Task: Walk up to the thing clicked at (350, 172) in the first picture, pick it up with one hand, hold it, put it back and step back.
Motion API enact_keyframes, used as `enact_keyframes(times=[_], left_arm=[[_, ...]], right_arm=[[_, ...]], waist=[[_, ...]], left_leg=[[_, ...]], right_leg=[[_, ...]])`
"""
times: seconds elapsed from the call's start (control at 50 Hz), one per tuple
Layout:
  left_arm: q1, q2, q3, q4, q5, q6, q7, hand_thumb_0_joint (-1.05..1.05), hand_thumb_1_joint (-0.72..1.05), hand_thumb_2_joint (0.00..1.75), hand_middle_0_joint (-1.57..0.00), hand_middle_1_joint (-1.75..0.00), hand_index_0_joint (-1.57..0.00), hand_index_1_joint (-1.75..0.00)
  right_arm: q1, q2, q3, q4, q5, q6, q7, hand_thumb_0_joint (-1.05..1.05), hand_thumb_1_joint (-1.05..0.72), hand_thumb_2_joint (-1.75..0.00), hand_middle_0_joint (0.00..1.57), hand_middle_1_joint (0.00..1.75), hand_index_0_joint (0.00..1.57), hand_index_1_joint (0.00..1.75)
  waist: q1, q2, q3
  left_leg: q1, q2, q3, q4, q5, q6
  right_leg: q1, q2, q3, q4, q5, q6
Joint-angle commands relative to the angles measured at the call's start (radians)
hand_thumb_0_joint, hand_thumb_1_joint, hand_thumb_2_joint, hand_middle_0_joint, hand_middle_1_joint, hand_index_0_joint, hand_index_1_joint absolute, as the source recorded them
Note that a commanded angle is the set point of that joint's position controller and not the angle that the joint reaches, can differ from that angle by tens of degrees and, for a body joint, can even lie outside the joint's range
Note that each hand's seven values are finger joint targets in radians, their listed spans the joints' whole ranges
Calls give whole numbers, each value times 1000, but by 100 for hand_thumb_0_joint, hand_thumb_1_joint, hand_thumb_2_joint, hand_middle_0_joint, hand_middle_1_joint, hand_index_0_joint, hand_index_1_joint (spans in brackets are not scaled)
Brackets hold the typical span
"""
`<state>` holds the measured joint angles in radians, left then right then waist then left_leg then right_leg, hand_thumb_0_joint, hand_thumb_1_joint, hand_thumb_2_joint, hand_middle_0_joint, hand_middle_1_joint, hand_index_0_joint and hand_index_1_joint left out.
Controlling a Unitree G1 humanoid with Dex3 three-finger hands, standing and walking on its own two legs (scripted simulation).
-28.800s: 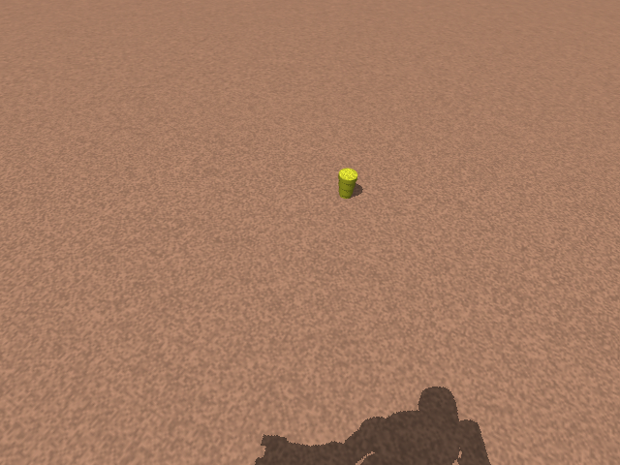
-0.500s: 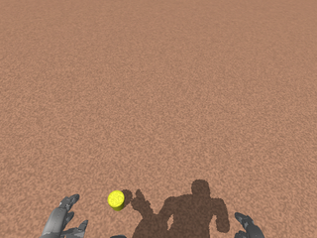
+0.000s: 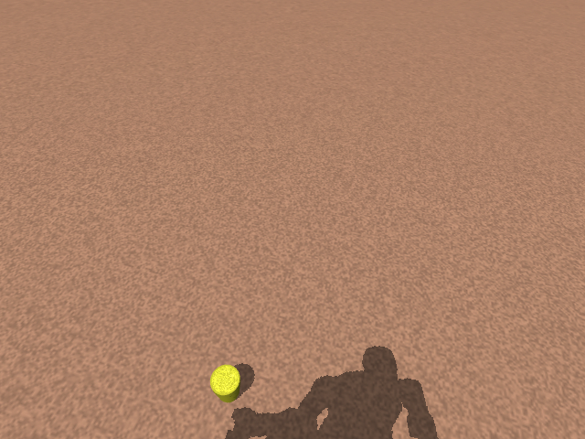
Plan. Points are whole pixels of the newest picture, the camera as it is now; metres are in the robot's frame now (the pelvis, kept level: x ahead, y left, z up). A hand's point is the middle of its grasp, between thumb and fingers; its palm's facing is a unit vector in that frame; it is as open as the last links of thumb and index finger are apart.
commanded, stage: stand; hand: left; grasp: from the side
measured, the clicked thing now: (227, 386) +0.40 +0.19 -0.71
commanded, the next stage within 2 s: step back in 1.58 s
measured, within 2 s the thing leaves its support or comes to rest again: neither
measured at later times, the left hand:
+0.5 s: hand out of the picture +0.03 +0.24 -0.15, palm faces -0.01 -0.94 -0.34, open 7.4 cm
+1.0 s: hand out of the picture +0.08 +0.23 -0.15, palm faces -0.01 -0.94 -0.34, open 7.4 cm
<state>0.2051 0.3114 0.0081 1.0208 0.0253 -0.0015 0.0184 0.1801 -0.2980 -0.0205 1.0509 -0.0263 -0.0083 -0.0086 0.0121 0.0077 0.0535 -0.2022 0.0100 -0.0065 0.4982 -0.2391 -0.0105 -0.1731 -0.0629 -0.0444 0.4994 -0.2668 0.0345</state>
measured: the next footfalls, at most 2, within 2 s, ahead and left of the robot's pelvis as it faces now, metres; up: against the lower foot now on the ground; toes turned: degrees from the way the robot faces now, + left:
left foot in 1.88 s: +0.00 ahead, +0.13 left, +0.00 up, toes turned -1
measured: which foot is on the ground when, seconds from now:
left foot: down 0.00-1.00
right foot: down 0.00-1.00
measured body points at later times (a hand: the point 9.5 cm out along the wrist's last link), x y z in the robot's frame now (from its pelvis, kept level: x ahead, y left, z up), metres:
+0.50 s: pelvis -0.01 -0.01 +0.01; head -0.01 -0.01 +0.46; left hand +0.03 +0.29 -0.13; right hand +0.04 -0.30 -0.13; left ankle +0.02 +0.13 -0.74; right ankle +0.00 -0.14 -0.74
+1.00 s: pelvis +0.01 -0.01 +0.01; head +0.02 -0.02 +0.46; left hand +0.08 +0.28 -0.12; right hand +0.08 -0.30 -0.13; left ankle +0.02 +0.13 -0.74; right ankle +0.00 -0.14 -0.74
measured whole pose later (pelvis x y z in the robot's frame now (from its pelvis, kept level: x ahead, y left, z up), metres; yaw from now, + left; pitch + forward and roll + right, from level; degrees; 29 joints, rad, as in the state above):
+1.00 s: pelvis +0.01 -0.01 +0.01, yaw +0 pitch -3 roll +0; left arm 0.10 0.32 0.01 1.16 0.02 -0.01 0.00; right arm 0.11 -0.33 -0.01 1.15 -0.01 -0.01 -0.01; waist 0.00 0.01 0.05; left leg -0.12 0.03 -0.01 0.33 -0.17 -0.03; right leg -0.10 -0.04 -0.05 0.34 -0.20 0.02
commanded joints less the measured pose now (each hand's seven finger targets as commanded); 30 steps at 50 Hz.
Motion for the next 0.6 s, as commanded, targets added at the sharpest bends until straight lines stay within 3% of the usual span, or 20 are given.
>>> enact_keyframes(times=[0.0,0.04,0.24,0.3,0.4,0.5,0.58], left_arm=[[-60,203,37,-23,-2,-29,16,0,90,90,-20,-30,-20,-30],[-72,204,35,0,0,-26,14,0,90,90,-20,-30,-20,-30],[-92,214,35,61,1,-27,6,0,90,90,-20,-30,-20,-30],[-101,224,35,68,3,-26,4,0,90,90,-20,-30,-20,-30],[-104,226,37,79,-1,-28,3,0,90,90,-20,-30,-20,-30],[-97,229,35,91,-1,-24,2,0,90,90,-20,-30,-20,-30],[-96,224,34,96,-7,-29,2,0,90,90,-20,-30,-20,-30]], right_arm=[[-48,-204,-37,-35,2,-19,-16,0,-90,-90,20,30,20,30],[-55,-206,-34,-21,2,-14,-14,0,-90,-90,20,30,20,30],[-80,-209,-35,19,2,-8,-7,0,-90,-90,20,30,20,30],[-75,-208,-35,27,2,-5,-4,0,-90,-90,20,30,20,30],[-81,-213,-32,31,3,-8,-4,0,-90,-90,20,30,20,30],[-75,-224,-30,36,6,-5,-3,0,-90,-90,20,30,20,30],[-74,-222,-25,43,5,-12,-5,0,-90,-90,20,30,20,30]], waist=[[0,-6,-50],[-5,0,-17],[0,16,17],[-5,-12,17],[-2,-2,-20],[-2,-7,-2],[-2,4,-47]], left_leg=[[26,88,-96,-140,163,32],[3,85,-99,-172,69,29],[-10,86,-100,-216,-22,25],[-9,81,-95,-217,-48,21],[6,91,-96,-209,3,26],[-14,92,-103,-224,-41,27],[37,100,-93,-204,84,29]], right_leg=[[33,-63,73,-134,122,-48],[31,-60,72,-157,70,-44],[26,-60,77,-212,-5,-38],[-1,-60,85,-231,-86,-38],[34,-71,92,-224,-15,-43],[18,-64,86,-223,-46,-43],[48,-75,88,-215,82,-46]])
